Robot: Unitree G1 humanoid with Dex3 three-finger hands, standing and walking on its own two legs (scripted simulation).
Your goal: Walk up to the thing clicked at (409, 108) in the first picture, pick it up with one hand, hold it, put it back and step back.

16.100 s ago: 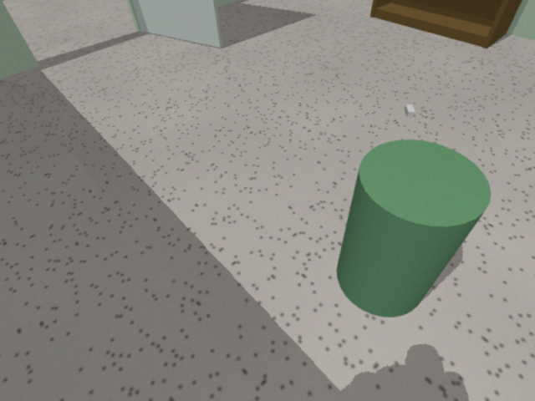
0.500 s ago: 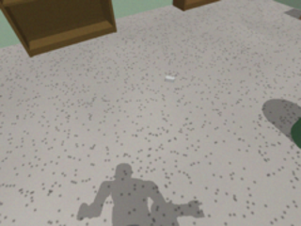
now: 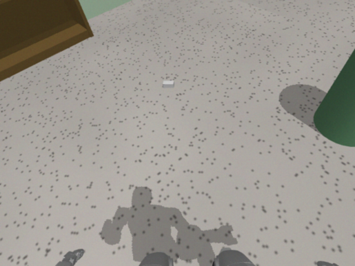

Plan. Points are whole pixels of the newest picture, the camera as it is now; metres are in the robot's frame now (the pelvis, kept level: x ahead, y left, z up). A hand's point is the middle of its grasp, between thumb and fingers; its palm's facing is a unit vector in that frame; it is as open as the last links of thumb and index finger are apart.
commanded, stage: walk up
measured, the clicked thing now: (168, 84) +1.49 +0.16 -0.73
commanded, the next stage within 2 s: stand in 1.64 s
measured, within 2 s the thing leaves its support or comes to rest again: neither
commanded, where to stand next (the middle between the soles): +0.08 +0.04 m, yaw -5 degrees
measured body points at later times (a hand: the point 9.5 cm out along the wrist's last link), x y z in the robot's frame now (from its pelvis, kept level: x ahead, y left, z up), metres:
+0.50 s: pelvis +0.00 +0.03 +0.01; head +0.02 +0.03 +0.46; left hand +0.10 +0.33 -0.12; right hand +0.04 -0.30 -0.11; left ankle +0.00 +0.17 -0.71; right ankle +0.04 -0.10 -0.71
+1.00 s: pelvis +0.01 +0.03 +0.02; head +0.03 +0.02 +0.47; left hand +0.16 +0.31 -0.10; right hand +0.04 -0.29 -0.11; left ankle +0.00 +0.17 -0.71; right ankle +0.04 -0.10 -0.71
